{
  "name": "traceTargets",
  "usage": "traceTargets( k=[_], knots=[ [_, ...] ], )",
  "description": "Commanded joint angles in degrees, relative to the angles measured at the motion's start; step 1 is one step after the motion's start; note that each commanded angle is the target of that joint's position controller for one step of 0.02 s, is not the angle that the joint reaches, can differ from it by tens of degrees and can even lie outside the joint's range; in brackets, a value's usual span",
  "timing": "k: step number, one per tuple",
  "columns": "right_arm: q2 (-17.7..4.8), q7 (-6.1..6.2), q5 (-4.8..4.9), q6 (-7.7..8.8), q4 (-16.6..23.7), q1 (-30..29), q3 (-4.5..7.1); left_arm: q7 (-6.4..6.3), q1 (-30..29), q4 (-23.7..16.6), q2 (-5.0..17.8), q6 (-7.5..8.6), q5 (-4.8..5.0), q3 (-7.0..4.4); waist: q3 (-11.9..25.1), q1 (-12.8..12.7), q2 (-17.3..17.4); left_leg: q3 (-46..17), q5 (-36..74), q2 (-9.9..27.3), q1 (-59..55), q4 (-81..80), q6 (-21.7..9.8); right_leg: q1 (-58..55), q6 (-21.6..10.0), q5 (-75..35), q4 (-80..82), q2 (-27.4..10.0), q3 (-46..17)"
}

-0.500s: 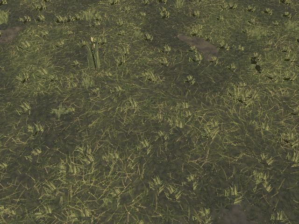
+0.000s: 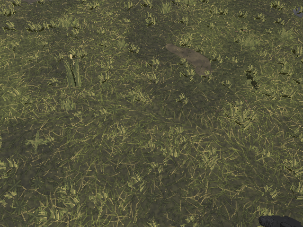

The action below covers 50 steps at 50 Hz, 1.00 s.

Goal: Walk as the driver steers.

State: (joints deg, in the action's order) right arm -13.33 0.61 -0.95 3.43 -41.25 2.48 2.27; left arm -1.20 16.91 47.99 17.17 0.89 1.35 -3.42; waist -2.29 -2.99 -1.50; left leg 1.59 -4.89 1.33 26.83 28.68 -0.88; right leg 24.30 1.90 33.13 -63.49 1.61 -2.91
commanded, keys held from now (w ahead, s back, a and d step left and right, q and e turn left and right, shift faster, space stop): e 0.48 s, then no key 0.52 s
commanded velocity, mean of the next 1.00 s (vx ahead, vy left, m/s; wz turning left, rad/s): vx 0.03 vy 0.00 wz -0.38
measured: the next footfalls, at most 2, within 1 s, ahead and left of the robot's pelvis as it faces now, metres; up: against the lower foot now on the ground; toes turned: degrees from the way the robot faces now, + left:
right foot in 0.30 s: +0.06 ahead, -0.14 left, +0.00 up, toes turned -16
left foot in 0.76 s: +0.13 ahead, +0.09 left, +0.00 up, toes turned -23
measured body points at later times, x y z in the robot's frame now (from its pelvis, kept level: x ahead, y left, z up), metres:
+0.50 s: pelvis +0.03 -0.04 +0.02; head +0.05 -0.08 +0.46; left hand +0.22 +0.21 -0.07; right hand +0.10 -0.36 -0.11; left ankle +0.08 +0.11 -0.64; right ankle +0.02 -0.13 -0.73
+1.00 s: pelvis +0.05 -0.01 +0.01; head +0.06 -0.01 +0.46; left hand +0.27 +0.18 -0.10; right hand +0.08 -0.30 -0.11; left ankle +0.09 +0.10 -0.73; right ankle +0.02 -0.13 -0.73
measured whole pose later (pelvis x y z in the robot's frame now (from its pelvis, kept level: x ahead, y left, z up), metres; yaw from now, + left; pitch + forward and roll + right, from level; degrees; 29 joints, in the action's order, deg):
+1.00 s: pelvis +0.05 -0.01 +0.01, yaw -22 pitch -1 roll +0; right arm -13.7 0.4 -0.6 1.4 -49.3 7.8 1.6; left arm -0.8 11.5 40.7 15.0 -1.6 -1.1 -2.8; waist -1.5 -0.3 -0.9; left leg -0.5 -16.6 -0.2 12.6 29.7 0.1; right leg 14.9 -0.4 14.5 -30.2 2.9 -5.6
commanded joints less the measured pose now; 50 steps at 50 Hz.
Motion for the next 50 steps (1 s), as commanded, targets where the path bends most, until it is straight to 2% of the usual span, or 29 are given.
traceTargets(
  k=[1, 2, 4, 7, 10, 12, 14, 15, 16, 17, 18, 19, 20, 21, 23, 25, 28, 31, 34, 36, 37, 38, 39, 40, 41, 43, 45, 50],
  knots=[
    [-8.01, 0.73, -0.39, -1.25, 1.55, 2.42, 2.24, -1.16, 4.14, -3.59, 5.13, -2.90, -0.16, -2.02, 9.48, 1.42, 10.22, -12.84, 4.77, 15.64, -13.37, -12.15, -12.03, 8.97, 2.38, -4.94, -6.72, -5.33, 0.19],
    [-8.30, 0.75, -0.89, -1.23, 1.50, 0.85, 2.41, -1.35, 4.74, -3.99, 4.14, -3.64, -0.29, -1.99, 8.08, 0.65, 11.10, -9.98, 2.45, 14.63, -9.06, -14.16, -12.17, 6.28, 2.46, -6.93, -5.67, -5.01, 1.46],
    [-8.52, 1.02, -0.88, -0.94, 1.05, -0.35, 2.58, -1.44, 4.29, -5.06, 3.31, -4.06, -0.57, -2.08, 7.56, 0.22, 10.61, -6.41, 2.86, 14.83, -7.38, -15.36, -12.70, 4.63, 2.11, -9.51, -1.61, -5.31, 2.37],
    [-9.68, 1.69, -0.19, -1.13, 0.19, -0.61, 3.05, -0.72, 0.70, -7.16, 2.62, -3.93, -0.91, -1.73, 8.94, 1.21, 9.03, -3.66, 3.80, 16.28, -9.45, -15.21, -13.05, 2.14, 1.01, -13.42, 7.26, -6.62, 2.72],
    [-11.32, 1.79, 0.40, -2.02, -0.66, -0.39, 3.57, 0.35, -1.42, -8.64, 3.59, -4.02, -0.82, -1.91, 9.25, 1.82, 9.43, -1.94, 2.13, 17.53, -11.15, -14.70, -12.36, -1.54, -0.30, -14.49, 13.99, -6.14, 4.43],
    [-12.04, 1.52, 1.13, -2.58, -1.40, 0.13, 3.85, 0.99, -1.79, -9.39, 4.24, -4.28, -0.85, -2.26, 8.81, 1.78, 9.53, -1.35, 0.47, 18.29, -12.89, -13.14, -11.03, -3.70, -1.72, -14.23, 19.21, -5.53, 5.58],
    [-11.86, 1.41, 2.13, -3.29, -2.19, -0.11, 3.92, 1.45, 0.86, -8.61, 4.21, -4.31, -1.09, -2.75, 8.58, 0.04, 8.27, 1.07, -3.62, 16.81, -12.14, -8.56, -7.63, -9.72, -4.21, -19.07, 29.25, -3.37, 7.77],
    [-10.05, 1.29, 2.35, -3.71, -3.35, 2.03, 3.62, 1.24, 2.67, -8.04, 5.62, -4.29, -1.54, -3.43, 7.26, -0.16, 4.96, 3.46, -8.15, 14.17, -9.19, -2.84, -4.01, -13.25, -6.32, -22.36, 34.99, -2.79, 5.67],
    [-6.82, 0.87, 1.18, -4.10, -3.40, 3.94, 2.97, 0.28, 3.50, -8.84, 11.14, -4.14, -1.75, -4.82, 4.81, 1.45, -9.51, 9.93, -18.15, 7.19, 1.10, 13.28, 1.99, -17.54, -11.05, -34.30, 43.51, -13.83, -11.32],
    [-7.07, 1.24, 0.01, -3.78, -0.07, -0.08, 3.04, 0.08, 1.80, -11.04, 16.70, -3.56, -2.69, -5.44, 2.46, 1.35, -18.29, 5.49, -32.34, -1.08, 14.21, 25.91, 5.07, -16.43, -20.81, -40.41, 46.67, -23.88, -27.58],
    [-8.92, 1.51, 0.00, -3.62, 0.64, -4.20, 3.63, 0.44, 1.64, -11.40, 14.10, -2.03, -3.87, -4.86, 4.70, -0.75, -11.52, -2.42, -31.34, -0.75, 14.39, 34.28, 3.90, -14.63, -21.64, -36.91, 47.50, -22.41, -25.92],
    [-9.23, 1.65, 0.90, -3.73, 0.25, -3.04, 3.97, 0.45, -0.96, -11.70, 12.77, -0.85, -3.53, -4.42, 4.83, 1.29, -9.33, -4.36, -25.75, -0.03, 14.71, 36.15, 2.77, -14.56, -18.45, -34.71, 46.99, -19.45, -21.36],
    [-9.39, 2.15, 0.75, -3.92, -1.45, -0.76, 4.31, 0.25, -4.42, -12.45, 11.02, -0.44, -2.25, -4.08, 5.44, 2.99, -6.12, -5.14, -21.20, 0.68, 14.42, 36.04, 2.52, -14.89, -15.10, -32.56, 45.96, -16.82, -18.07],
    [-10.04, 2.51, 0.21, -4.05, -2.13, 0.11, 4.61, 0.01, -6.46, -12.99, 9.34, -0.46, -1.24, -3.45, 5.88, 3.55, -6.14, -5.28, -18.45, 0.76, 13.76, 35.97, 2.79, -14.59, -13.69, -34.17, 45.38, -15.83, -16.31],
    [-9.32, 2.30, 0.32, -3.74, -2.22, 0.93, 4.60, -0.57, -6.24, -13.52, 7.91, -0.69, -1.32, -2.76, 8.01, 4.09, -5.83, -5.10, -15.07, -0.46, 10.60, 37.14, 3.46, -14.51, -13.68, -39.11, 44.45, -13.94, -14.48],
    [-8.32, 2.10, 0.89, -3.42, -2.22, 0.93, 4.18, -0.98, -5.08, -13.64, 7.75, -0.78, -1.26, -2.70, 8.87, 3.58, -5.35, -5.28, -13.20, -0.88, 10.67, 32.53, 4.00, -17.60, -13.76, -40.46, 43.75, -13.40, -13.92],
    [-7.00, 1.56, 1.05, -3.31, -2.11, -0.29, 3.30, -1.35, -4.34, -13.67, 7.81, -1.16, -1.28, -2.69, 8.96, 2.13, -6.42, -5.17, -12.39, -0.54, 7.31, 22.68, 4.98, -19.05, -13.92, -38.16, 43.16, -13.09, -13.95],
    [-7.41, 0.81, 1.38, -3.27, -2.31, 0.07, 2.98, -0.89, -4.90, -13.71, 8.19, -1.64, -1.89, -2.61, 7.94, 1.36, -7.54, -4.20, -14.70, -0.53, 0.61, 16.63, 4.95, -15.39, -15.07, -36.21, 42.99, -13.26, -15.02],
    [-8.11, 0.29, 1.62, -2.96, -2.47, 0.89, 2.91, -0.24, -5.71, -13.36, 7.86, -1.96, -1.83, -2.20, 6.89, 1.01, -7.38, -3.45, -16.05, -0.72, -3.78, 11.02, 4.21, -14.17, -15.49, -37.74, 41.81, -13.47, -17.11],
    [-7.34, -0.19, 1.48, -2.48, -3.20, 3.02, 2.62, -0.13, -7.33, -13.07, 6.83, -2.11, -1.28, -1.58, 6.76, 2.82, -6.39, -2.58, -10.45, -1.02, -9.11, 1.03, 3.02, -13.46, -14.05, -38.76, 39.66, -12.07, -16.97],
    [-7.14, -0.49, 1.03, -2.17, -3.73, 4.50, 2.43, -0.14, -7.21, -12.68, 6.21, -2.10, -0.98, -1.28, 6.67, 3.91, -5.36, -2.58, -2.15, -0.77, -13.92, -6.69, 2.00, -11.89, -12.07, -37.02, 38.90, -10.56, -16.29],
    [-9.13, -0.48, 0.12, -2.00, -3.88, 5.76, 2.67, -0.19, -5.71, -12.35, 5.13, -1.77, -1.47, -0.88, 7.75, 3.42, -2.86, -5.99, 4.33, 2.96, -19.43, -7.98, 0.48, -9.31, -9.18, -31.47, 37.26, -8.32, -15.04],
    [-13.86, -0.20, -0.66, -2.07, -3.58, 6.15, 3.54, 0.07, -3.13, -12.55, 3.60, -1.20, -2.67, -0.50, 8.94, 0.46, 6.78, -13.18, 15.83, 10.89, -23.02, -6.55, -3.14, -5.28, -5.97, -21.27, 30.85, -2.21, -9.35],
    [-11.70, -0.25, -0.53, -2.25, -4.12, 3.40, 2.83, 0.21, -3.55, -12.96, 2.89, -0.91, -2.63, -0.40, 7.52, -0.88, 13.30, -17.05, 12.30, 14.17, -17.60, -7.76, -8.88, -5.28, -3.40, -13.03, 31.72, 0.38, -4.52],
    [-8.28, -0.37, -0.29, -2.05, -3.00, 0.47, 1.85, 0.13, -5.05, -12.42, 4.64, -0.90, -2.91, -0.68, 6.32, -0.11, 11.90, -16.52, 6.48, 12.95, -14.93, -8.93, -9.17, -8.03, -2.19, -14.29, 32.38, -1.01, -4.00],
    [-8.69, -0.45, -0.07, -1.55, -3.35, 1.04, 1.72, -0.05, -8.24, -12.53, 4.58, -1.59, -2.79, -0.93, 5.59, 1.59, 10.45, -12.74, -0.76, 8.35, -13.94, -8.12, -5.08, -10.45, -2.40, -21.70, 33.96, -1.20, -3.96],
    [-9.00, -0.40, 0.04, -1.02, -3.94, 1.97, 1.47, 0.14, -7.40, -12.29, 4.35, -2.15, -2.67, -0.97, 4.46, 1.72, 8.24, -10.14, -5.24, 6.19, -12.43, -7.83, -2.89, -12.07, -3.12, -25.11, 34.99, -1.87, -4.94],
    [-8.28, 0.18, 0.49, -1.41, -4.95, 3.88, 0.94, 0.28, -6.61, -10.90, 3.56, -1.36, -2.39, -0.99, 3.52, 3.18, 2.53, -6.90, -6.25, 3.35, -13.62, -4.65, -1.64, -11.30, -3.80, -28.19, 36.43, -2.28, -5.96]
  ],
)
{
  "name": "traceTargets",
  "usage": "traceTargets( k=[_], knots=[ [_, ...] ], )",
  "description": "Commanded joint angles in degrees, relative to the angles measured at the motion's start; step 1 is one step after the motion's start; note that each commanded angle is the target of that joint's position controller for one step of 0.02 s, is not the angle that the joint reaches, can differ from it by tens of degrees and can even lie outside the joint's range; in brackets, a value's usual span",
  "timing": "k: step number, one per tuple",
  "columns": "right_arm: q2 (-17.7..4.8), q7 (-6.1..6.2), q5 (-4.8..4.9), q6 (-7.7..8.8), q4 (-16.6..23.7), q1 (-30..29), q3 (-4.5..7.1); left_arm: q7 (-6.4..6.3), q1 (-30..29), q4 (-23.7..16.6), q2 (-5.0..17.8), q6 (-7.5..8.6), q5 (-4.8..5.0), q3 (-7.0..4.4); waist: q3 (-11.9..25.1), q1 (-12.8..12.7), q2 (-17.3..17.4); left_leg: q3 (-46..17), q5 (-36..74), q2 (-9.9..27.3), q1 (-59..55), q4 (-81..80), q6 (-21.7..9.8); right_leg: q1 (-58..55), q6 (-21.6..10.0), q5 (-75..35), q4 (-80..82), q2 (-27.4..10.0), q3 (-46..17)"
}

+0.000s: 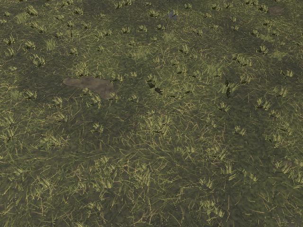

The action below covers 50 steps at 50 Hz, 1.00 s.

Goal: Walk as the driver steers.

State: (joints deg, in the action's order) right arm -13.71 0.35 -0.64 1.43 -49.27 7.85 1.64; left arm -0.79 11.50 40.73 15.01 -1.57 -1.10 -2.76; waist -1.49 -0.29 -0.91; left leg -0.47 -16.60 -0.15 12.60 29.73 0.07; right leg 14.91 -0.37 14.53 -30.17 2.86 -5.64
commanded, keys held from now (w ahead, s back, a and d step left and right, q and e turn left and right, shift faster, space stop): no key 0.16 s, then w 0.84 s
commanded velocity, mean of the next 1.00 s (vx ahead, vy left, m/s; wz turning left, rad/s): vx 0.30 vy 0.00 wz -0.02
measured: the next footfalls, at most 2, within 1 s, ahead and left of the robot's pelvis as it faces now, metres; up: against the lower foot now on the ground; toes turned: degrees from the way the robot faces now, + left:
left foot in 0.86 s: +0.43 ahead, +0.12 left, +0.00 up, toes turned +1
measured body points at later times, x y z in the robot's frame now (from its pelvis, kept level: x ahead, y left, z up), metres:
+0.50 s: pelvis +0.07 -0.02 +0.00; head +0.08 -0.04 +0.45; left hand +0.13 +0.25 -0.11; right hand +0.15 -0.30 -0.14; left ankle +0.00 +0.11 -0.68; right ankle +0.03 -0.12 -0.74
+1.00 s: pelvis +0.32 +0.04 +0.00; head +0.35 +0.05 +0.45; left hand +0.38 +0.32 -0.13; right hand +0.45 -0.23 -0.11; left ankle +0.39 +0.12 -0.74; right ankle +0.22 -0.11 -0.64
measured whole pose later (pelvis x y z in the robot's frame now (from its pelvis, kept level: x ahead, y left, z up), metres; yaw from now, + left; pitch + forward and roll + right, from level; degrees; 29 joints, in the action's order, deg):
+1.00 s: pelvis +0.32 +0.04 +0.00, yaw +0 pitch +1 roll +0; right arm -15.6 -2.2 -0.2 5.1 -48.6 9.0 2.7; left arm -0.7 19.2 46.9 15.8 4.6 1.5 -3.0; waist -2.4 -0.3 -1.7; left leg 3.2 -8.3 -2.9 20.2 27.2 -4.1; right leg 23.0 -1.9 19.8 -67.7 -3.1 -2.8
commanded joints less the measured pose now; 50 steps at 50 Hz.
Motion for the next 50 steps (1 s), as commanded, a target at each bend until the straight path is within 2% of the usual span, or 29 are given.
traceTargets(
  k=[1, 8, 9, 11, 13, 15, 16, 17, 19, 20, 21, 22, 23, 24, 26, 28, 33, 36, 39, 41, 42, 43, 44, 45, 46, 47, 48, 49, 50],
  knots=[
    [-7.75, 0.49, 0.17, 0.46, 2.90, -1.35, 1.47, -0.15, -1.03, -3.42, 5.58, 1.24, 0.08, -1.65, 2.75, 0.63, 1.17, -4.54, 5.47, 4.56, 0.36, -5.30, -2.57, -1.80, -1.50, -9.70, 3.26, -3.61, -3.37],
    [-6.89, 0.25, 0.18, 0.08, 1.09, -1.36, 0.90, -0.55, 0.31, -2.04, 5.29, 1.72, 0.15, -1.60, 2.45, 0.81, -0.36, -3.41, 5.58, 3.34, 0.01, -4.44, -2.08, -2.15, -1.33, -9.77, 3.87, -4.02, -3.92],
    [-6.59, 0.21, 0.13, 0.01, 0.34, -0.47, 0.79, -0.65, 1.32, -1.38, 4.94, 1.66, 0.16, -1.51, 3.53, 0.85, -0.17, -2.99, 0.11, 2.84, -0.22, -4.96, -2.19, -2.61, -1.49, -4.31, 4.04, -3.42, -3.32],
    [-8.09, 0.32, 0.96, -0.21, -0.37, 0.30, 1.30, -0.90, 2.27, -1.12, 5.59, 1.62, 0.71, -1.81, 0.57, 0.86, 1.85, -4.01, -16.44, 2.52, 2.23, -5.87, -4.15, 1.47, -2.54, 15.26, 2.39, -1.20, -1.23],
    [-8.94, 0.59, 1.60, 0.42, -0.49, 2.02, 1.51, -0.93, 1.62, -2.01, 5.06, 2.80, 1.32, -1.59, -4.22, 1.64, 4.18, -10.34, -27.09, 6.29, 3.23, -9.60, -7.58, 8.36, -3.17, 21.03, -0.40, -1.08, -0.09],
    [-11.39, 0.64, 1.83, 1.47, -1.56, 4.98, 2.37, -0.43, 0.17, -2.83, 3.07, 4.78, 2.10, -1.21, -5.36, 2.06, 9.79, -21.98, -30.86, 14.52, -0.33, -16.03, -12.18, 12.48, -2.32, 12.02, -8.47, -0.46, 4.81],
    [-12.17, 0.65, 1.84, 1.64, -1.62, 5.09, 2.69, -0.20, -0.93, -3.21, 3.22, 5.51, 2.35, -1.25, -6.53, 2.18, 10.70, -25.78, -29.76, 17.66, 0.19, -17.90, -13.97, 13.16, -2.44, 9.36, -10.03, -1.89, 5.28],
    [-12.20, 0.56, 1.88, 1.74, -1.35, 4.49, 2.74, 0.11, -0.56, -3.17, 3.25, 6.10, 2.45, -1.30, -6.50, 1.62, 10.63, -25.97, -27.05, 18.23, 1.72, -17.97, -14.27, 11.16, -3.06, 8.91, -9.48, -2.81, 4.94],
    [-10.79, -0.08, 2.42, 1.60, 0.04, 0.05, 2.28, 0.67, 5.19, -0.77, 3.04, 6.78, 2.54, -1.65, -4.80, -2.25, 9.93, -17.55, -19.33, 13.45, 7.70, -15.18, -10.86, -2.26, -4.60, 7.12, 0.51, -2.02, 6.41],
    [-9.25, -0.24, 2.25, 1.62, 0.66, -1.60, 1.86, 0.66, 9.89, 1.38, 4.34, 6.78, 2.40, -2.42, -3.03, -4.16, 8.01, -12.30, -13.30, 9.69, 12.01, -10.03, -8.26, -11.01, -4.81, 3.20, 2.86, -2.45, 4.34],
    [-5.80, -0.31, 2.09, 2.25, 2.04, -3.45, 0.84, 0.41, 15.44, 2.67, 8.22, 6.92, 1.99, -3.67, -1.47, -5.74, -1.95, -3.40, -6.05, 2.87, 19.00, 4.56, -4.13, -17.67, -8.05, 9.52, 9.48, -9.48, -9.49],
    [-6.27, -0.17, 2.05, 3.62, 4.16, -4.31, 0.89, 1.14, 20.24, 2.99, 13.53, 7.06, 1.89, -5.11, 0.36, -7.01, -15.55, 1.28, -8.01, -2.14, 28.17, 21.26, -1.63, -24.62, -15.00, 9.86, 17.67, -20.61, -30.72],
    [-9.23, -0.27, 2.44, 4.40, 4.22, -4.29, 1.77, 1.30, 19.61, 2.68, 9.95, 7.50, 1.25, -3.84, -0.17, -5.80, -11.62, -3.47, -15.10, -0.55, 34.89, 31.94, -2.08, -26.15, -17.58, 5.83, 17.97, -23.67, -35.28],
    [-9.38, -0.79, 3.20, 4.80, 3.53, -2.38, 1.93, 1.26, 17.29, 1.99, 7.56, 7.75, 0.98, -3.05, -1.14, -3.79, -7.22, -4.98, -12.06, 1.95, 37.62, 36.47, -3.57, -26.82, -16.36, 1.95, 16.75, -22.60, -29.83],
    [-8.19, -1.47, 2.67, 5.01, 2.80, -2.55, 1.80, 1.29, 14.50, 1.39, 6.37, 7.45, 1.23, -2.46, -1.70, -2.64, -2.07, -3.77, -3.69, 5.30, 39.07, 34.99, -4.71, -25.88, -13.41, -5.24, 18.12, -19.63, -20.03],
    [-6.71, -2.40, 2.19, 4.60, 2.96, -3.77, 1.66, 1.23, 14.65, 1.95, 4.42, 6.73, 1.18, -1.61, -1.53, -2.22, -3.79, -1.75, 1.04, 6.39, 35.45, 30.38, -3.82, -22.95, -11.25, -15.22, 19.85, -16.42, -12.09],
    [-3.13, -3.26, 1.41, 4.36, 6.29, -11.87, 0.00, 0.01, 16.03, 3.16, 7.35, 5.95, 1.54, -2.13, -3.58, -3.69, -3.49, 2.42, 13.66, 3.74, 27.84, 11.41, -0.02, -14.13, -10.63, -17.18, 23.26, -12.72, -2.25],
    [-4.53, -3.37, 1.97, 4.31, 8.17, -15.26, 0.03, -0.06, 17.17, 4.51, 8.76, 6.30, 1.79, -2.46, -5.18, -4.00, -5.21, 2.61, 18.93, 2.16, 21.48, 4.27, -0.24, -10.99, -10.27, -14.08, 24.99, -14.18, -1.45],
    [-6.99, -3.62, 2.06, 4.58, 9.12, -14.79, 0.76, -0.13, 15.98, 5.59, 8.96, 6.17, 2.47, -2.73, -5.09, -1.77, -5.37, 1.10, 17.53, 2.06, 20.20, 0.67, -2.85, -16.28, -8.76, -20.58, 22.34, -16.83, -0.78],
    [-9.39, -3.34, 1.83, 4.59, 8.04, -9.22, 2.01, -0.27, 14.67, 5.67, 10.12, 5.49, 2.03, -3.08, -0.06, 1.66, -6.72, 3.05, 14.29, -0.53, 11.92, 0.72, -4.97, -19.22, -7.20, -39.28, 14.05, -16.47, 0.95],
    [-11.26, -2.86, 1.88, 4.34, 5.59, -0.82, 3.29, -0.41, 14.18, 5.65, 9.67, 4.90, 1.67, -2.85, 5.19, 5.78, -6.49, 4.48, 13.62, -2.29, 1.32, 0.53, -6.50, -17.58, -5.83, -46.85, 4.02, -14.31, 2.91],
    [-13.55, -2.19, 1.74, 3.99, 3.26, 9.19, 4.31, -0.63, 14.27, 4.97, 8.75, 4.65, 1.11, -2.24, 11.82, 9.85, -4.70, -0.56, 12.70, 2.49, -14.85, 2.63, -8.84, -7.90, -4.01, -39.63, -9.85, -12.22, 3.86],
    [-19.10, -1.86, 0.37, 3.61, 2.05, 16.63, 5.66, 0.06, 21.56, 4.01, 1.30, 5.44, 1.13, -0.18, 21.65, 7.18, 10.65, -28.27, -1.11, 18.70, -36.96, -0.81, -18.25, 15.03, 0.38, -9.51, -34.95, -2.82, 5.26],
    [-15.19, -2.27, 1.04, 3.73, 1.56, 16.60, 4.45, 0.22, 21.15, 5.18, 1.99, 6.85, 2.18, 0.04, 25.27, 7.42, 15.22, -46.31, -11.66, 21.96, -37.11, -13.29, -19.39, 22.00, -0.12, 17.27, -44.35, 0.55, -3.06],
    [-12.26, -2.24, 1.51, 3.89, 1.90, 11.31, 3.58, 0.44, 14.63, 3.43, 7.23, 7.56, 4.07, -1.48, 13.95, 6.64, 11.73, -38.86, -14.83, 20.12, -28.84, -15.13, -16.16, 28.17, -1.06, 14.48, -48.00, -3.10, -2.72],
    [-10.55, -2.18, 1.37, 3.94, 3.00, 6.68, 3.08, 0.28, 9.87, 2.09, 8.19, 7.94, 4.13, -1.49, 7.81, 5.01, 6.83, -30.66, -10.38, 18.35, -19.13, -15.95, -14.37, 27.60, -1.96, 9.06, -45.78, -6.34, -0.55],
    [-9.16, -2.32, 0.71, 4.12, 3.43, 3.29, 2.71, -0.09, 7.60, 1.85, 7.98, 7.93, 2.94, -1.67, 4.13, 2.99, 3.55, -24.54, -3.95, 16.20, -10.22, -17.28, -13.52, 24.88, -2.05, 4.82, -42.31, -8.73, 0.49],
    [-7.70, -2.47, -0.17, 4.55, 3.64, 1.38, 2.30, -0.34, 8.53, 2.22, 7.46, 7.33, 2.27, -1.99, 3.19, 0.58, 4.65, -19.94, 0.69, 13.82, -4.49, -18.67, -12.74, 20.73, -2.25, 1.98, -39.50, -10.75, 0.00],
    [-7.10, -2.60, -0.35, 4.79, 3.48, 0.53, 2.23, -0.34, 10.14, 2.86, 6.26, 6.55, 2.13, -1.84, 3.17, -0.78, 6.03, -17.35, 2.36, 12.49, -1.14, -20.30, -12.88, 17.83, -2.10, 0.57, -38.17, -11.51, -0.08]
  ],
)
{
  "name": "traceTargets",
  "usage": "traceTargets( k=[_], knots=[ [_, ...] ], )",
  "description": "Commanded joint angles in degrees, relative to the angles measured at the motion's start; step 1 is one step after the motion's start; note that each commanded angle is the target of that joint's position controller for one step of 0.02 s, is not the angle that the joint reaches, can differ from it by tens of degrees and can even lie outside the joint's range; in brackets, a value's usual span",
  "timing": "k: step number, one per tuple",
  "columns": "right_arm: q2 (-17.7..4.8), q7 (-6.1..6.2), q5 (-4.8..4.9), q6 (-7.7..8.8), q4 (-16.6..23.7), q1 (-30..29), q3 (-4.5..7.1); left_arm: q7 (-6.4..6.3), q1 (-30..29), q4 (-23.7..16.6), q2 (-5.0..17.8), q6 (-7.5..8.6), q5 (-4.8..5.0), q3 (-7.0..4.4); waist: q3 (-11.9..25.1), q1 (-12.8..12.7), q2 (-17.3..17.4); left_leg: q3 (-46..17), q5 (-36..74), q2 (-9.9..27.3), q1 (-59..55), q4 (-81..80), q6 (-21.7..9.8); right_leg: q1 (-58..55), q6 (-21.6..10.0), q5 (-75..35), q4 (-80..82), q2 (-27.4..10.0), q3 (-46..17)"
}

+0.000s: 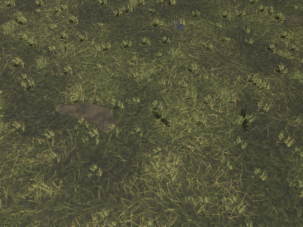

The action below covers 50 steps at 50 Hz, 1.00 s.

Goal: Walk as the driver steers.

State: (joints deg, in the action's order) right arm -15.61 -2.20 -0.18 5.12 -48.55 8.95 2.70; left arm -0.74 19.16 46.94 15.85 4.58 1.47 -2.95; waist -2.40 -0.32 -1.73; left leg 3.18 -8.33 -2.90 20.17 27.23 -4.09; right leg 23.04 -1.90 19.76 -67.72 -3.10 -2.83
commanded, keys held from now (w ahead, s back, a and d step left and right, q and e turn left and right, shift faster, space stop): w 1.00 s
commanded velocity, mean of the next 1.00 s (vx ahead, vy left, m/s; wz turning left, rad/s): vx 0.50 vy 0.00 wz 0.00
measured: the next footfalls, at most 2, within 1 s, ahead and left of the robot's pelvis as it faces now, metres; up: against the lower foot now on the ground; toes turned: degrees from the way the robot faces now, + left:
right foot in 0.42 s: +0.42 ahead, -0.15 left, +0.00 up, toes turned -2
left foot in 0.94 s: +0.70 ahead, +0.11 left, +0.00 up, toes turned +3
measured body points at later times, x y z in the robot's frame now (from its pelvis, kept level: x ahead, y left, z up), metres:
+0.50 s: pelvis +0.29 -0.05 -0.01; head +0.33 -0.06 +0.44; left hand +0.48 +0.20 -0.10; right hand +0.30 -0.33 -0.14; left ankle +0.12 +0.08 -0.65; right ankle +0.38 -0.14 -0.73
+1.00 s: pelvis +0.57 +0.01 -0.01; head +0.60 +0.02 +0.44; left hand +0.58 +0.29 -0.15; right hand +0.76 -0.24 -0.10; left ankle +0.66 +0.10 -0.73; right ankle +0.40 -0.14 -0.67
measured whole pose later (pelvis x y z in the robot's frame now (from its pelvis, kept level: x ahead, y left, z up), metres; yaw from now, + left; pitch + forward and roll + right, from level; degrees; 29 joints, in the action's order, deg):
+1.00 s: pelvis +0.57 +0.01 -0.01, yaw +1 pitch +2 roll -1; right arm -15.6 -2.1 0.5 5.1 -45.0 4.6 2.4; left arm 0.0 19.7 52.3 16.9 3.8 1.1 -2.9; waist -1.7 -2.1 -0.6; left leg 2.2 -8.5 0.0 26.8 33.0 -3.3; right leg 10.6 -0.8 27.8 -53.5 -0.1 -2.1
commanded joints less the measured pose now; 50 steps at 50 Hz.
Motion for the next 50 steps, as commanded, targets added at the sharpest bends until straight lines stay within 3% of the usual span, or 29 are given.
traceTargets(
  k=[1, 3, 6, 10, 14, 17, 19, 20, 21, 22, 23, 24, 25, 26, 27, 30, 33, 36, 39, 42, 44, 45, 46, 47, 48, 49, 50],
  knots=[
    [-5.17, -0.10, -0.53, 1.46, 2.43, -0.40, 1.21, -0.41, 3.33, -2.93, 4.27, -0.22, -0.50, -1.47, 3.83, -1.36, 7.14, -18.88, -4.18, 14.65, -6.77, -19.08, -9.37, 8.74, -0.22, -5.23, 0.53, -5.85, -2.41],
    [-6.28, 0.15, -0.10, 1.93, 1.42, 0.88, 1.43, -0.56, 1.04, -3.72, 4.06, -0.87, -0.96, -1.42, 1.78, -1.53, 6.20, -15.59, -1.28, 14.36, -4.76, -21.21, -10.31, 10.97, 0.94, -8.33, 4.26, -6.45, -1.77],
    [-7.94, 1.15, 0.20, 1.69, 0.21, 4.27, 1.68, -0.59, -5.87, -5.68, 4.06, -0.44, -1.53, -1.25, -0.03, 0.33, 3.99, -12.60, 4.13, 13.93, -7.79, -21.99, -10.09, 16.39, 2.50, -17.65, 14.28, -6.75, -1.30],
    [-9.29, 1.86, 0.92, 0.90, -1.13, 9.01, 1.64, 0.45, -14.38, -7.56, 2.16, 0.66, -1.13, -0.28, -0.95, 3.79, 3.51, -8.11, 6.96, 12.25, -11.08, -21.61, -7.77, 14.21, 2.53, -27.56, 29.15, -4.11, 1.60],
    [-9.67, 1.92, 1.19, -0.47, -3.05, 13.95, 1.59, 2.06, -21.31, -10.14, 2.17, 1.28, -0.46, 0.24, -2.53, 6.31, 3.53, -8.57, 8.40, 14.92, -19.24, -18.50, -7.81, 16.20, 1.77, -25.71, 36.06, -2.40, 2.30],
    [-10.41, 2.26, 1.26, -1.66, -3.73, 14.84, 1.94, 3.16, -22.30, -11.47, 3.42, 1.69, -0.41, 0.07, -1.78, 5.06, 4.91, -9.58, 15.42, 17.53, -25.36, -14.03, -6.77, 15.33, -0.28, -18.87, 39.01, -1.03, 2.38],
    [-11.48, 2.45, 1.23, -2.18, -3.32, 13.02, 2.23, 3.19, -16.11, -10.10, 5.83, 1.81, -0.56, -0.97, 2.51, 0.83, 6.73, -8.31, 31.70, 16.69, -26.27, -6.50, -5.33, 5.01, -2.42, -15.26, 40.44, 1.91, 4.66],
    [-10.67, 2.51, 1.01, -2.46, -2.89, 12.05, 1.85, 2.80, -7.21, -7.42, 8.41, 1.81, -0.68, -2.34, 8.30, -3.74, 6.02, -5.92, 37.43, 13.79, -23.35, 3.70, -3.79, -7.83, -4.42, -17.24, 41.48, 2.94, 5.61],
    [-8.40, 2.61, -0.10, -2.21, -1.15, 11.89, 0.76, 2.14, 3.81, -5.17, 12.45, 1.57, -1.45, -3.54, 17.43, -7.74, 1.55, -3.79, 24.97, 10.74, -11.43, 20.49, -1.89, -26.86, -8.24, -20.02, 38.23, -6.23, -4.11],
    [-0.62, 1.88, -0.04, -0.74, -0.46, 19.66, -1.50, 2.20, 7.06, -3.73, 17.01, 1.22, -1.58, -4.56, 25.08, -3.91, -13.93, -2.96, -13.76, -0.36, 13.23, 41.32, 2.13, -47.93, -17.96, -9.42, 42.88, -19.70, -31.96],
    [-6.46, 1.53, 1.22, 0.60, -1.39, 16.53, -0.26, 2.11, 7.55, -3.93, 10.61, 0.96, -1.08, -2.99, 25.46, -6.45, -9.95, -10.52, -23.88, 0.99, 20.35, 48.16, 1.72, -48.29, -17.46, -3.83, 48.42, -19.87, -38.56],
    [-9.80, 1.28, 2.71, 1.43, 0.72, 10.55, 0.75, 1.85, 2.82, -4.49, 8.66, 0.89, -1.13, -2.14, 15.61, -6.09, -7.08, -9.71, -19.91, 4.14, 24.18, 49.15, 1.09, -40.76, -14.55, -6.37, 49.53, -17.64, -29.04],
    [-9.09, 1.48, 2.63, 1.73, 1.57, 7.11, 0.57, 1.76, -1.11, -5.08, 7.70, 0.81, -1.34, -1.77, 10.66, -4.44, -2.47, -7.98, -14.92, 7.00, 22.84, 46.52, 1.16, -32.38, -13.08, -12.31, 50.77, -15.15, -21.95],
    [-8.37, 1.65, 1.66, 1.53, 1.86, 5.53, 0.76, 1.99, -3.90, -5.20, 6.35, 0.86, -1.59, -1.39, 6.56, -2.73, -0.43, -7.27, -11.94, 8.63, 21.08, 42.57, 1.70, -25.23, -12.38, -17.53, 52.65, -12.89, -17.15],
    [-7.73, 1.68, 1.26, 0.89, 1.65, 6.54, 0.97, 2.11, -5.33, -5.24, 5.08, 1.14, -2.06, -0.99, 5.62, -0.72, -1.54, -7.63, -9.72, 10.10, 17.51, 40.21, 1.96, -20.83, -11.71, -19.87, 54.52, -11.19, -13.93],
    [-4.58, 1.85, 0.88, -1.02, 1.40, 8.15, 0.45, 2.39, -5.77, -4.05, 5.92, 2.02, -1.40, -1.33, 3.89, 1.58, -2.09, -6.69, -7.16, 10.95, 14.65, 34.99, 3.58, -14.71, -12.72, -23.42, 58.80, -10.05, -8.94],
    [-4.10, 1.92, 0.27, -1.30, 3.59, 2.23, 0.21, 1.67, -4.23, -2.47, 7.68, 1.87, -1.36, -1.86, 1.35, 0.60, -1.40, -6.10, 1.22, 11.28, 17.73, 25.06, 5.02, -13.82, -12.42, -23.81, 61.01, -9.07, -4.86],
    [-3.18, 1.40, 0.41, -0.73, 5.10, -3.83, -0.20, 1.09, -2.50, -1.17, 8.53, 1.38, -1.07, -1.99, 0.00, -1.39, -1.59, -4.55, 11.03, 9.60, 15.15, 13.16, 4.93, -13.44, -10.32, -22.14, 61.51, -6.93, -0.69],
    [-3.44, 0.83, 0.90, -0.37, 6.76, -9.00, -0.31, 0.92, 0.90, 0.92, 9.66, 0.96, -0.48, -2.30, -0.90, -3.37, -1.66, -3.86, 13.86, 8.13, 13.85, 7.12, 4.53, -16.57, -9.78, -19.45, 60.68, -8.33, -0.59],
    [-4.72, 0.01, 1.07, 0.01, 8.32, -11.27, 0.02, 0.59, 1.86, 2.47, 10.11, 0.11, -0.09, -2.62, -1.54, -3.03, -1.99, -4.86, 9.81, 7.79, 15.17, 3.56, 2.49, -22.75, -8.70, -20.50, 57.66, -11.35, -1.67],
    [-5.91, -0.32, 1.02, 0.28, 8.15, -9.34, 0.50, 0.32, 1.23, 2.93, 10.73, -0.56, -0.09, -2.90, -0.34, -1.39, -2.69, -3.97, 5.56, 6.80, 11.74, 2.31, 1.02, -25.41, -7.61, -25.66, 54.33, -12.32, -1.98],
    [-6.94, -0.26, 0.93, 0.38, 7.18, -5.51, 1.14, 0.21, 0.08, 2.86, 11.00, -0.91, -0.10, -2.92, 1.82, 1.07, -2.93, -2.28, 4.33, 5.19, 5.93, 1.16, 0.00, -25.49, -6.64, -33.66, 49.65, -11.25, -0.83],
    [-9.15, 0.12, 0.78, 0.35, 4.54, 2.73, 2.51, 0.12, -0.04, 2.82, 9.83, -1.29, -0.40, -2.45, 6.87, 4.74, -1.93, -0.69, 4.30, 3.48, -5.30, 0.74, -1.46, -23.33, -5.21, -39.94, 39.80, -8.24, 1.45],
    [-13.20, 0.69, 0.38, 0.19, 2.43, 12.86, 3.87, -0.05, 1.01, 1.67, 7.15, -1.39, -1.55, -1.20, 15.23, 8.09, 3.64, -9.63, 5.81, 11.59, -21.82, 2.52, -4.65, -13.52, -3.04, -28.97, 22.86, -4.75, 4.30],
    [-18.14, 0.64, 0.14, -0.26, 1.23, 16.39, 4.92, 0.54, 8.19, 0.85, 0.10, -0.17, -1.57, 0.85, 21.64, 4.41, 19.50, -37.27, -6.56, 24.00, -40.97, -3.93, -14.19, 10.25, 0.98, 5.18, 2.33, 6.19, 4.32],
    [-12.48, 0.43, 0.97, -0.20, 1.66, 16.39, 3.41, 0.84, 5.53, 1.77, 5.18, 1.10, -0.48, -0.12, 22.01, 6.68, 15.19, -45.01, -15.31, 24.32, -41.11, -9.98, -14.02, 17.36, 0.52, 13.89, -5.50, 4.91, -3.98],
    [-10.22, 0.54, 0.84, 0.02, 2.41, 12.15, 2.64, 1.14, 0.34, 0.16, 8.62, 1.90, 1.03, -1.09, 13.72, 6.23, 11.58, -37.16, -14.57, 22.83, -34.63, -10.78, -11.43, 21.57, -0.53, 9.61, -7.06, 1.95, -3.74]
  ],
)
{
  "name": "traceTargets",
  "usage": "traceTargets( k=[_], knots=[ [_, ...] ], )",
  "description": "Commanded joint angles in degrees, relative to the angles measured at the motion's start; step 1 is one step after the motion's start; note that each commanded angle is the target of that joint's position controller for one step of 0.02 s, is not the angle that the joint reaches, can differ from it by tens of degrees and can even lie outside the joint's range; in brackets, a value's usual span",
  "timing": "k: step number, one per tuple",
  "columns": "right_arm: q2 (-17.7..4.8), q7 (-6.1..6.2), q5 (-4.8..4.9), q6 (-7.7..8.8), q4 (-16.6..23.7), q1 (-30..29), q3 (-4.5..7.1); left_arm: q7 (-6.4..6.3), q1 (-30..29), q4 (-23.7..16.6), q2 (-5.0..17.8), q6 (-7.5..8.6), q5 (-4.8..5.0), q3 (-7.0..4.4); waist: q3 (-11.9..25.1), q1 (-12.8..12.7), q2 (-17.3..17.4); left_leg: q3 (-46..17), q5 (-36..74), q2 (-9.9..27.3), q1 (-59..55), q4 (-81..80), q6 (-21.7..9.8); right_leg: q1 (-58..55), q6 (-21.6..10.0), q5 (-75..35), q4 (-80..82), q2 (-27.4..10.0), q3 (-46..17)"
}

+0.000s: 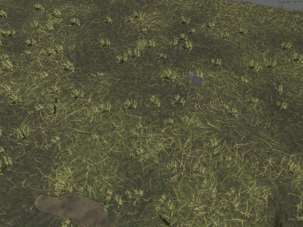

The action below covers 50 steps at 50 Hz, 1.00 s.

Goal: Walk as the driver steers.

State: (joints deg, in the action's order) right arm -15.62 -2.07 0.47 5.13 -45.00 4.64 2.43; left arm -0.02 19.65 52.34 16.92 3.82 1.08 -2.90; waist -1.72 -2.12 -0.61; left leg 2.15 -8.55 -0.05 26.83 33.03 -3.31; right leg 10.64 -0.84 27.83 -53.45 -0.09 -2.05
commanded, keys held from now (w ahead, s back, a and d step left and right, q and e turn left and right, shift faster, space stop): w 0.34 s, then w+q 0.60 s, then q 0.06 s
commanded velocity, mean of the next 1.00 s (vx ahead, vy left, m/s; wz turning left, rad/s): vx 0.50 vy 0.00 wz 0.26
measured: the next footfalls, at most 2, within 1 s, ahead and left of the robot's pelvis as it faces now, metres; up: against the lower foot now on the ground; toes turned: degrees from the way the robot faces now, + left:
right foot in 0.48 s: +0.44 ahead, -0.14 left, +0.00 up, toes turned +1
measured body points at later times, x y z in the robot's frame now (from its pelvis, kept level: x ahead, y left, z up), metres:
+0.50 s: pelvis +0.27 -0.03 +0.00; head +0.31 -0.03 +0.45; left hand +0.50 +0.20 -0.08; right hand +0.24 -0.31 -0.14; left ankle +0.10 +0.09 -0.72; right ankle +0.40 -0.14 -0.73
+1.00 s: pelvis +0.53 +0.02 +0.00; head +0.56 +0.04 +0.45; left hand +0.46 +0.30 -0.14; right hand +0.79 -0.16 -0.09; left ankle +0.63 +0.15 -0.72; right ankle +0.40 -0.14 -0.72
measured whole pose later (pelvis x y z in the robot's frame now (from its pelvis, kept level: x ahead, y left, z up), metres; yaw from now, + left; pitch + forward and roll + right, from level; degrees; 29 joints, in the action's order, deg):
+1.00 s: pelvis +0.53 +0.02 +0.00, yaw +18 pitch +1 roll -3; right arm -14.9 -3.0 1.0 1.2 -41.2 4.2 3.8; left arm -1.0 16.4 53.3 16.4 2.8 1.3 -4.9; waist -2.9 -3.2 1.1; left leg 3.3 -6.2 3.1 31.0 35.1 -5.4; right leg -5.6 3.2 24.2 -20.3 -2.9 16.9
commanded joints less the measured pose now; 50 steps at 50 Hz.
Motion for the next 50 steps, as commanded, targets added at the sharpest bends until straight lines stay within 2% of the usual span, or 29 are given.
traceTargets(
  k=[1, 2, 3, 4, 6, 9, 14, 18, 20, 22, 23, 24, 25, 26, 27, 28, 29, 30, 31, 33, 34, 37, 41, 44, 46, 47, 48, 49, 50],
  knots=[
    [-8.94, 0.49, -0.16, 0.08, -0.22, 12.42, 2.53, 0.15, -3.51, -6.06, 7.32, 2.91, 1.24, -1.02, 8.81, 6.47, 5.92, -29.44, -9.18, 17.92, -33.75, -17.33, -10.75, 32.72, -1.86, -3.94, -19.06, -4.22, -2.74],
    [-7.30, 0.36, -0.57, 0.18, 0.10, 9.48, 2.11, -0.16, -5.36, -6.34, 6.92, 2.76, 0.21, -1.23, 5.30, 5.00, 4.09, -24.60, -3.21, 15.93, -26.80, -18.86, -10.14, 30.65, -1.63, -7.68, -15.46, -6.10, -2.16],
    [-5.99, 0.34, -1.18, 0.45, 0.27, 8.06, 1.68, -0.21, -4.50, -6.19, 6.41, 2.21, -0.16, -1.43, 4.75, 3.10, 5.51, -21.39, 0.93, 14.44, -22.62, -20.27, -9.58, 26.97, -1.55, -10.29, -13.24, -7.64, -2.68],
    [-5.67, 0.25, -1.20, 0.64, 0.12, 7.73, 1.65, -0.20, -3.47, -5.81, 5.36, 1.57, -0.24, -1.31, 4.59, 2.23, 5.97, -19.41, 3.02, 13.59, -20.39, -21.82, -9.73, 24.67, -1.25, -11.53, -11.77, -8.00, -2.59],
    [-6.59, 0.39, -0.66, 1.20, -0.76, 8.60, 1.94, -0.35, -3.41, -5.75, 3.66, 0.51, -0.46, -1.03, 3.50, 1.43, 5.14, -15.79, 6.70, 13.15, -18.01, -24.16, -10.54, 24.38, -0.34, -13.39, -8.37, -8.49, -1.94],
    [-8.17, 1.23, -0.49, 1.07, -2.20, 11.00, 2.39, -0.49, -8.83, -7.56, 3.16, 0.15, -1.04, -0.92, 1.21, 2.43, 3.35, -12.27, 10.29, 12.82, -18.96, -26.11, -10.63, 28.91, 1.28, -21.07, 0.10, -8.71, -1.56],
    [-8.85, 2.05, 0.11, 0.31, -4.32, 15.06, 2.34, 0.48, -17.78, -9.69, 1.29, 0.95, -0.62, -0.18, -0.96, 5.52, 3.63, -6.34, 9.93, 10.24, -20.58, -26.73, -8.06, 26.66, 1.41, -33.70, 16.16, -6.26, 1.08],
    [-9.02, 2.17, 0.44, -0.84, -6.71, 19.49, 2.43, 1.74, -24.46, -12.16, 1.41, 1.56, -0.17, 0.10, -2.92, 7.67, 3.43, -7.32, 11.04, 12.81, -26.93, -23.99, -8.12, 27.72, 0.51, -31.89, 22.20, -4.72, 1.47],
    [-9.51, 2.48, 0.71, -1.54, -7.33, 19.90, 2.68, 2.36, -25.33, -13.12, 2.26, 2.10, -0.16, -0.12, -3.06, 6.65, 4.01, -9.24, 14.02, 14.42, -30.05, -21.10, -7.61, 27.10, -0.51, -28.16, 24.75, -4.01, 0.74],
    [-10.62, 2.78, 0.84, -2.01, -7.14, 18.54, 3.14, 2.49, -21.55, -12.28, 4.18, 2.57, -0.25, -0.86, -0.94, 3.89, 5.42, -10.49, 20.88, 14.73, -30.83, -16.94, -6.66, 20.28, -1.62, -24.53, 26.43, -2.38, 1.43],
    [-10.78, 2.84, 0.89, -2.21, -6.76, 17.02, 3.14, 2.24, -15.85, -10.66, 5.72, 2.77, -0.39, -1.76, 2.33, 0.46, 5.58, -9.38, 28.35, 12.96, -29.35, -11.07, -5.60, 11.40, -2.78, -24.86, 28.20, -0.85, 2.87],
    [-9.15, 2.84, 0.45, -2.20, -6.11, 16.53, 2.51, 1.65, -6.33, -7.96, 8.78, 2.87, -0.85, -3.20, 9.17, -3.59, 4.66, -7.41, 28.02, 9.61, -23.37, -0.20, -3.86, -3.90, -4.84, -26.84, 26.37, -2.57, 1.69],
    [-5.26, 2.85, -0.56, -1.91, -4.15, 17.33, 1.27, 0.95, 3.15, -6.56, 13.09, 2.65, -1.93, -4.34, 18.45, -6.03, -2.90, -4.13, 10.60, 3.97, -8.19, 18.95, -1.02, -23.23, -9.00, -24.88, 25.06, -14.93, -12.53],
    [-0.17, 2.63, 0.42, -0.79, -4.12, 24.04, -0.12, 1.22, 4.14, -5.82, 14.11, 2.13, -1.71, -4.37, 25.02, -2.77, -17.27, -5.94, -25.22, -3.15, 8.94, 34.17, 1.19, -35.30, -15.49, -15.07, 32.02, -25.09, -35.47],
    [-7.04, 2.55, 1.80, -0.30, -4.64, 20.38, 1.59, 1.07, 2.31, -6.37, 8.16, 2.03, -1.11, -2.87, 19.35, -4.40, -10.68, -10.80, -24.40, 0.31, 14.01, 39.96, 1.07, -30.75, -13.21, -9.02, 34.58, -22.91, -33.41],
    [-8.80, 2.56, 2.45, -0.09, -3.30, 16.04, 2.29, 0.82, -1.51, -6.69, 6.01, 2.08, -0.86, -2.21, 11.33, -3.71, -8.26, -9.39, -19.05, 2.78, 16.12, 39.98, 0.71, -22.90, -10.77, -10.92, 36.07, -21.19, -24.18],
    [-7.92, 2.88, 2.12, -0.18, -3.10, 14.05, 2.35, 0.84, -5.26, -6.82, 4.94, 2.20, -1.15, -1.88, 7.66, -1.87, -4.61, -8.42, -14.21, 5.14, 13.95, 38.05, 0.87, -15.48, -9.65, -14.34, 38.17, -19.06, -18.74],
    [-7.17, 3.01, 1.56, -0.68, -3.08, 13.45, 2.71, 1.00, -7.71, -6.72, 3.38, 2.42, -1.43, -1.54, 4.54, -0.41, -4.55, -8.51, -11.13, 6.61, 11.84, 35.70, 1.06, -9.77, -9.11, -17.93, 40.36, -17.23, -13.92],
    [-5.90, 2.90, 1.58, -1.50, -3.32, 14.83, 2.83, 1.04, -9.27, -6.47, 2.61, 2.69, -1.89, -1.37, 3.57, 1.30, -5.68, -8.74, -8.99, 7.79, 8.64, 34.59, 1.15, -5.89, -8.71, -19.76, 42.30, -16.04, -10.02],
    [-3.54, 2.75, 1.65, -2.96, -2.66, 14.87, 2.68, 1.02, -10.40, -5.72, 2.83, 3.25, -1.85, -1.68, 1.84, 2.59, -5.24, -8.14, -7.27, 8.60, 7.66, 33.15, 1.63, -2.16, -9.43, -23.62, 45.00, -15.62, -5.01],
    [-3.32, 2.79, 1.49, -3.50, -1.93, 13.92, 2.76, 0.87, -10.52, -5.30, 3.50, 3.43, -1.88, -1.94, 0.91, 2.92, -4.52, -8.24, -5.58, 8.81, 8.87, 32.07, 1.91, -1.50, -9.69, -25.37, 45.86, -15.63, -2.85],
    [-3.13, 2.47, 0.97, -3.85, -0.01, 10.42, 2.80, 0.07, -9.34, -4.05, 5.09, 3.29, -2.06, -2.57, -0.57, 2.54, -3.11, -8.39, 2.02, 8.86, 12.40, 24.59, 2.74, -2.83, -9.77, -28.79, 47.00, -15.22, 2.83],
    [-2.02, 0.82, 0.72, -3.16, 2.55, 3.00, 2.04, -0.74, -7.71, -3.28, 7.02, 2.48, -1.65, -3.08, -2.28, 0.05, -1.68, -3.99, 10.49, 7.86, 10.81, 11.90, 2.36, -5.03, -8.62, -30.61, 47.38, -14.39, 9.47],
    [-2.00, -0.18, 0.72, -3.21, 5.19, -2.10, 1.72, -0.97, -4.77, -2.18, 8.38, 1.41, -0.84, -3.61, -3.88, -1.68, -1.13, -1.82, 9.16, 7.15, 12.24, 6.69, 1.27, -10.68, -8.10, -32.12, 45.87, -16.12, 11.57],
    [-2.70, -0.76, 0.75, -3.36, 6.74, -3.55, 1.91, -0.99, -3.96, -1.68, 9.28, 0.50, -0.16, -4.01, -4.10, -1.37, -1.67, -0.38, 5.17, 6.14, 12.30, 4.77, -0.07, -14.76, -7.19, -37.05, 43.03, -17.35, 12.69],
    [-3.40, -0.97, 0.73, -3.47, 7.26, -3.10, 2.23, -1.05, -4.46, -1.79, 9.98, 0.10, 0.10, -4.23, -3.30, -0.42, -2.36, 0.92, 2.47, 4.86, 10.26, 4.16, -1.04, -15.98, -6.55, -44.22, 40.34, -17.55, 13.57],
    [-4.56, -1.05, 0.50, -3.62, 7.39, -1.35, 2.85, -1.24, -5.72, -2.23, 10.85, -0.40, 0.33, -4.48, -1.92, 1.21, -3.43, 2.84, -0.49, 2.68, 6.73, 3.89, -2.01, -16.56, -5.73, -56.40, 35.40, -17.23, 14.47],
    [-6.29, -1.03, 0.38, -3.71, 6.53, 3.65, 3.88, -1.44, -6.74, -2.66, 11.45, -1.05, 0.60, -4.68, 1.15, 4.17, -4.09, 4.73, -2.16, -0.14, 0.29, 3.26, -3.18, -16.22, -4.81, -66.53, 27.12, -16.35, 15.14],
    [-9.10, -0.60, 0.35, -3.63, 4.31, 12.47, 5.56, -1.55, -7.95, -3.18, 10.97, -1.46, 0.96, -4.43, 5.75, 8.94, -2.84, 5.31, 3.52, -3.08, -11.71, -1.44, -4.93, -12.57, -2.68, -67.31, 14.99, -13.85, 16.33]
  ],
)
